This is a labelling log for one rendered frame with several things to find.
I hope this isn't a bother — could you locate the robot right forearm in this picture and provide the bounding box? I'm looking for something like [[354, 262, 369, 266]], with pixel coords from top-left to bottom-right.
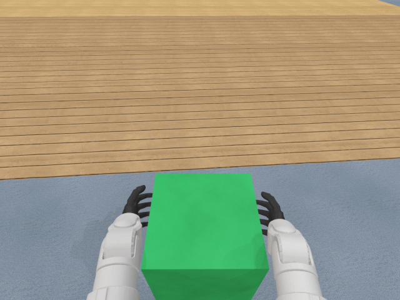
[[267, 219, 327, 300]]

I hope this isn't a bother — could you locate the robot left hand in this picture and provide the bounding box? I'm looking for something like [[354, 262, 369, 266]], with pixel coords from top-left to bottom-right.
[[122, 185, 153, 228]]

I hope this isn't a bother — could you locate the carton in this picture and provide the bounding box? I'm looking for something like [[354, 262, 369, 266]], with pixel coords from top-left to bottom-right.
[[141, 174, 269, 300]]

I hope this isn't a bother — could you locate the robot left forearm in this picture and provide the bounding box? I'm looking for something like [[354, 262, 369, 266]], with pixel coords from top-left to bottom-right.
[[86, 212, 143, 300]]

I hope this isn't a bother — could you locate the robot right hand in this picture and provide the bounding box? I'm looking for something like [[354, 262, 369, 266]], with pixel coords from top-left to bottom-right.
[[256, 192, 285, 236]]

